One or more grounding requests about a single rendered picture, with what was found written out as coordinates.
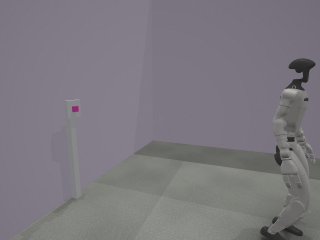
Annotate right robot upper arm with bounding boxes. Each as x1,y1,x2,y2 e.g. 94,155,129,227
272,89,299,129

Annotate right robot foot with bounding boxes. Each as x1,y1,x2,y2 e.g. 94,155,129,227
260,226,286,240

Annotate button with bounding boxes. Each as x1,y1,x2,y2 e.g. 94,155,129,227
72,106,79,112

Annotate right robot hand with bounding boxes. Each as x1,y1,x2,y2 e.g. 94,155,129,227
280,160,302,189

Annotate robot right forearm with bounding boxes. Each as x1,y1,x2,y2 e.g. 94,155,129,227
273,119,293,161

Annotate robot left forearm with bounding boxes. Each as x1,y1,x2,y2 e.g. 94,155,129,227
294,126,307,145

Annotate panel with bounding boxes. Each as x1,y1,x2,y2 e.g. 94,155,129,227
64,99,81,199

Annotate robot head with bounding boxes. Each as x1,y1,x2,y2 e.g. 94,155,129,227
285,58,316,91

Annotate left robot hand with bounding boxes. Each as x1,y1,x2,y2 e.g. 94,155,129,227
300,143,316,164

